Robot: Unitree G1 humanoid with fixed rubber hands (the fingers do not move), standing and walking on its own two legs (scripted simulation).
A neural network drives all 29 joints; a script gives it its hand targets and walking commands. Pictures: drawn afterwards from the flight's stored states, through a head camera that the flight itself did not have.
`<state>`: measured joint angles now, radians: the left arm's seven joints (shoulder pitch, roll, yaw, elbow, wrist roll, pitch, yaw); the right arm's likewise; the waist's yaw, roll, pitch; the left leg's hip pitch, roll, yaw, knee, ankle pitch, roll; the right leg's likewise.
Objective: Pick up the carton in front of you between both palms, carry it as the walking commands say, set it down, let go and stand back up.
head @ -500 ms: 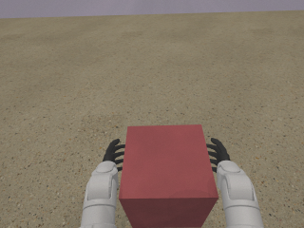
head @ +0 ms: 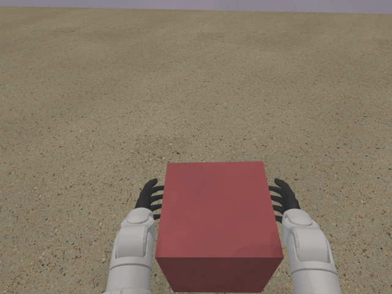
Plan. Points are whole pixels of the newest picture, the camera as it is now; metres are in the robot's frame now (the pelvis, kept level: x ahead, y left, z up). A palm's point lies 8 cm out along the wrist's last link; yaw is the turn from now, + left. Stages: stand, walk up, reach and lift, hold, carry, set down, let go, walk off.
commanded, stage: hold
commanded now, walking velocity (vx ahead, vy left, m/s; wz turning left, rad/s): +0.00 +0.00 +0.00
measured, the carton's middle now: (215, 230) +0.29 +0.00 -0.04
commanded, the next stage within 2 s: set down in 0.24 s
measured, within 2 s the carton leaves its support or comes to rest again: neither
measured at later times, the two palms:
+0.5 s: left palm (155, 210) +0.30 +0.12 +0.03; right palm (295, 202) +0.32 -0.17 +0.03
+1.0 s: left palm (173, 231) +0.36 +0.11 -0.17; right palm (278, 233) +0.35 -0.19 -0.18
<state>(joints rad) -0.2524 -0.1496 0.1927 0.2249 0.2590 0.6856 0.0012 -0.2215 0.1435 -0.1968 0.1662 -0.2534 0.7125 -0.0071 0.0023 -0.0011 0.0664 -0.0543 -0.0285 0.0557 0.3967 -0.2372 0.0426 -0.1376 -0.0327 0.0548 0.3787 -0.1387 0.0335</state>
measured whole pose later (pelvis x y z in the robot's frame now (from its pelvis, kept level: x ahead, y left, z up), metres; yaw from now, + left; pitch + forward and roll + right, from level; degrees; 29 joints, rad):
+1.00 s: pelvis -0.04 -0.04 -0.11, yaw +3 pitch +31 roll +1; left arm -0.64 -0.12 0.38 0.54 0.19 0.16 0.03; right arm -0.60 0.11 -0.39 0.47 -0.22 0.19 -0.02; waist -0.03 0.04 -0.05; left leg -1.25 -0.04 -0.03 1.11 -0.41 -0.01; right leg -1.31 -0.01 0.01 1.07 -0.30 0.00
